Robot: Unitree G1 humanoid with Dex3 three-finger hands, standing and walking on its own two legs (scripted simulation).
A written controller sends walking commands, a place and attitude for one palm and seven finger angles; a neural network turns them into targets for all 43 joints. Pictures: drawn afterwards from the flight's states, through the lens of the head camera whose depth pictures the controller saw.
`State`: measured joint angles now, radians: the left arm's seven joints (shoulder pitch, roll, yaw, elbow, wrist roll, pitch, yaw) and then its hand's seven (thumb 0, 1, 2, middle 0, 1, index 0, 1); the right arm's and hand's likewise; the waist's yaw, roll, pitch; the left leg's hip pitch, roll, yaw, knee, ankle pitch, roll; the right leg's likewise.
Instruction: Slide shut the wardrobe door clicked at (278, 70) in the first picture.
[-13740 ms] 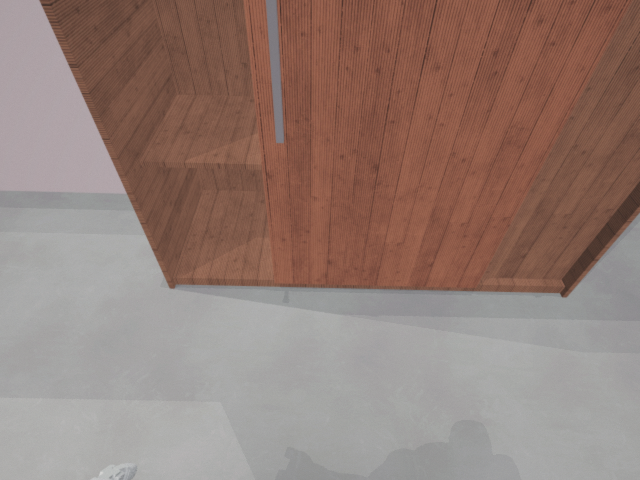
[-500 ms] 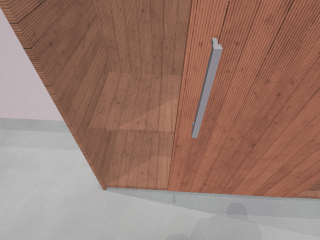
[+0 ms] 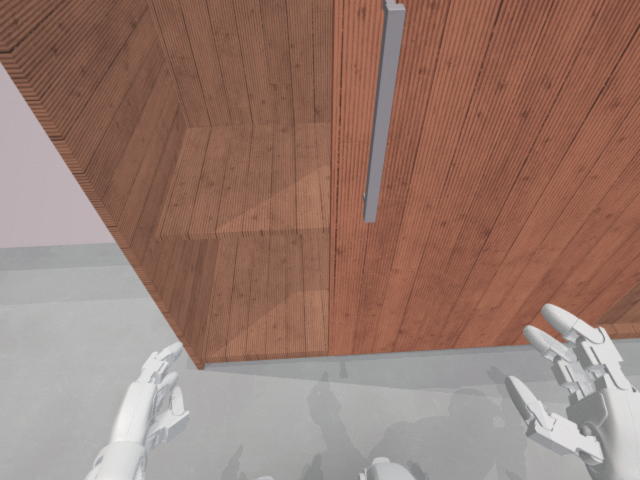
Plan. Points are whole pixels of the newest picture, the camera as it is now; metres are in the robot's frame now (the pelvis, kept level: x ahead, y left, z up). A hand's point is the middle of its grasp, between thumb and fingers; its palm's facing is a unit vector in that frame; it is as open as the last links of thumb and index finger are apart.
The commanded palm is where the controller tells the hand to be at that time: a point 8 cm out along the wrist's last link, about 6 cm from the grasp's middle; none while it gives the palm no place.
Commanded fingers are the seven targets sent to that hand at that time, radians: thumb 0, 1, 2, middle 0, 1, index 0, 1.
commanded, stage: raise the hand with hooked fingers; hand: right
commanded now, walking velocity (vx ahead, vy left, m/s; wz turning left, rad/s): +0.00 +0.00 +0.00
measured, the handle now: (377, 129) +0.54 -0.08 +0.16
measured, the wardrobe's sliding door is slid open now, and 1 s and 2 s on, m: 0.39 0.39 0.39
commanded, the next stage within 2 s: move the hooked fingers beside the handle in 1.52 s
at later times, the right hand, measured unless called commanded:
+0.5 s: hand (569, 327) +0.25 -0.25 +0.12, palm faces -0.05 +1.00 -0.07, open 12.5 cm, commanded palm +0.23 -0.31 +0.14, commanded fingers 0.00 0.38 -0.35 0.29 1.12 0.29 1.12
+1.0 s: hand out of the picture +0.29 -0.31 +0.21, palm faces +0.05 +0.99 -0.09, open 13.9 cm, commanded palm +0.26 -0.35 +0.20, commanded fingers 0.00 0.50 -0.30 0.30 1.20 0.30 1.20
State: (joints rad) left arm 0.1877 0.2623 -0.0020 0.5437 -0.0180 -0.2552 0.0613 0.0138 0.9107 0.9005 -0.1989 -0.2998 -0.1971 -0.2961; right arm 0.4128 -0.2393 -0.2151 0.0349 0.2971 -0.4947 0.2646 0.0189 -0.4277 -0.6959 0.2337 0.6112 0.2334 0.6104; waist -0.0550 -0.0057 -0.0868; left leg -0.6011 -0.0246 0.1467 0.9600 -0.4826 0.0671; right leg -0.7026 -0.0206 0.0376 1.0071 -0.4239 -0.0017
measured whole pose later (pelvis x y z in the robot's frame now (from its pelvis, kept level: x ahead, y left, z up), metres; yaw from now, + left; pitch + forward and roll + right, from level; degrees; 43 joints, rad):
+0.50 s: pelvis +0.01 -0.04 +0.03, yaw +1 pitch +4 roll +2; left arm 0.28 0.29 -0.03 0.63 -0.04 -0.31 0.07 0.02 0.91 0.90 -0.20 -0.30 -0.20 -0.30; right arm 0.24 -0.32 -0.27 0.04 0.32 -0.20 0.36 0.00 0.16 -0.45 0.27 0.99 0.27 0.99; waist -0.01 -0.04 -0.06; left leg -0.42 -0.01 0.09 0.73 -0.38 0.01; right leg -0.51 0.00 -0.02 0.78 -0.35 -0.05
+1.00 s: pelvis +0.02 -0.03 +0.05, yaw +1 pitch -2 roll +2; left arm 0.24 0.25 -0.10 0.65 -0.05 -0.28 0.09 0.02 0.91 0.90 -0.21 -0.30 -0.20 -0.30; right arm -0.04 -0.44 -0.44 0.16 0.35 -0.04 0.45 -0.01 0.49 -0.30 0.30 1.20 0.30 1.20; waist -0.05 -0.04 -0.03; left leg -0.19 0.00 0.09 0.51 -0.29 0.01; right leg -0.29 0.02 -0.01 0.58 -0.26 -0.05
